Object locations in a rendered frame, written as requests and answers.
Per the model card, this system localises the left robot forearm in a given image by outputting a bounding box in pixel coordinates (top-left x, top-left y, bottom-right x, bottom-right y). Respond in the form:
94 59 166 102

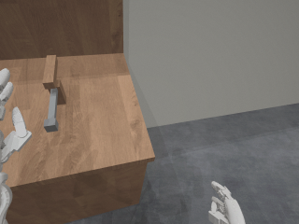
0 172 13 224

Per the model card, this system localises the left robot hand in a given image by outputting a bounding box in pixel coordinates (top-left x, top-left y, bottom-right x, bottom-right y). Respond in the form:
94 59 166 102
0 68 32 173

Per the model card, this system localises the counter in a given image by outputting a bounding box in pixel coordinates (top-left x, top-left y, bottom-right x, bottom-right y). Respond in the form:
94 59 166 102
0 0 155 224

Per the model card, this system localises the tap lever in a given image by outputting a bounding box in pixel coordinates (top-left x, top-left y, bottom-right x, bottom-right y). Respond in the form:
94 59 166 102
43 88 59 133

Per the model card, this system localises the right robot hand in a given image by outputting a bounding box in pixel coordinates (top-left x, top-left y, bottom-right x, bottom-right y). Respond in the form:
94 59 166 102
208 181 246 224

